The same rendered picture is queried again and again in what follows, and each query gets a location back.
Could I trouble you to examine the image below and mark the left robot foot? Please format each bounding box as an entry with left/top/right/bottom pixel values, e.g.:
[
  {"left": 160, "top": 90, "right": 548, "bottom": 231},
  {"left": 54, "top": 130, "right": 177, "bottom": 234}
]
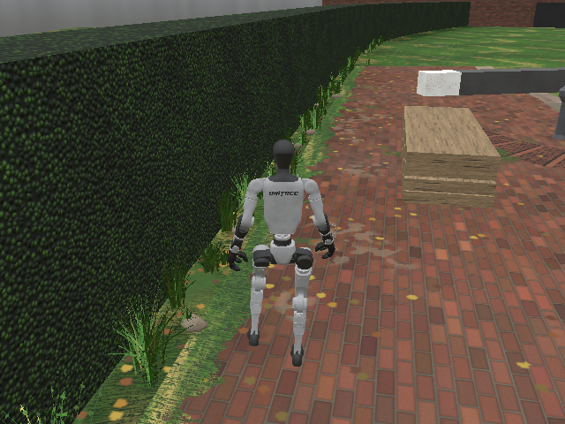
[{"left": 247, "top": 329, "right": 260, "bottom": 346}]

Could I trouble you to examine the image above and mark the right robot forearm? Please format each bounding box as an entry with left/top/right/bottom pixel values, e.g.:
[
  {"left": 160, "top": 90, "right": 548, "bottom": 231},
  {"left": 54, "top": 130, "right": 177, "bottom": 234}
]
[{"left": 317, "top": 213, "right": 334, "bottom": 245}]

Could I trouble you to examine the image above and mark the robot left hand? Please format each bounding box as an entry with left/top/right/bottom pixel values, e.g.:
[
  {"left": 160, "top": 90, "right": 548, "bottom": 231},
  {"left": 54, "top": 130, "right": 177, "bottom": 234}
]
[{"left": 227, "top": 250, "right": 248, "bottom": 271}]

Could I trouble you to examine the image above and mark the left robot forearm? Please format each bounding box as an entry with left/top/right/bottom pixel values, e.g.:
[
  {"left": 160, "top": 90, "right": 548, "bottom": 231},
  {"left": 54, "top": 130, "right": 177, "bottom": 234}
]
[{"left": 230, "top": 214, "right": 249, "bottom": 254}]

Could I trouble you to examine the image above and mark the robot left upper arm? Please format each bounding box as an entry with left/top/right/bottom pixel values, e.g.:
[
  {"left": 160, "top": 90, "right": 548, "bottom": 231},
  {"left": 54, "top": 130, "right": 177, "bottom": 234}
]
[{"left": 240, "top": 178, "right": 265, "bottom": 228}]

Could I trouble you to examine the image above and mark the robot right upper arm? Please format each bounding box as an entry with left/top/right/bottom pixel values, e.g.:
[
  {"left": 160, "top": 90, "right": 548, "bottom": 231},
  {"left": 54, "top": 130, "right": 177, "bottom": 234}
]
[{"left": 302, "top": 178, "right": 327, "bottom": 226}]

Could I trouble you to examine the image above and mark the humanoid robot head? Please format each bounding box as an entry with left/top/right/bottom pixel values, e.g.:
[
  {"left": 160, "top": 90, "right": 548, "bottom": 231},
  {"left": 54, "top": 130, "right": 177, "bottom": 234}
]
[{"left": 268, "top": 140, "right": 298, "bottom": 182}]

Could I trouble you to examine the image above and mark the robot right hand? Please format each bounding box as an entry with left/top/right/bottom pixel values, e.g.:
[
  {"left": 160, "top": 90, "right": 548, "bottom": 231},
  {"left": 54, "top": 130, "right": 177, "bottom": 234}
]
[{"left": 315, "top": 241, "right": 335, "bottom": 259}]

